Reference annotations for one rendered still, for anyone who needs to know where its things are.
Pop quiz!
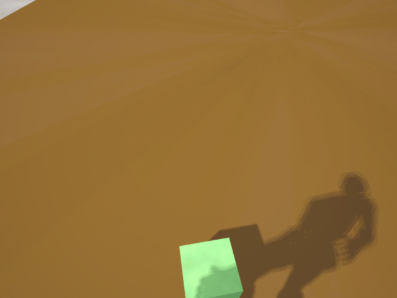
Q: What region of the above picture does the carton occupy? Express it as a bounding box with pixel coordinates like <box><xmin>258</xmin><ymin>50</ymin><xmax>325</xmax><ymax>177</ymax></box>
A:
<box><xmin>179</xmin><ymin>238</ymin><xmax>243</xmax><ymax>298</ymax></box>

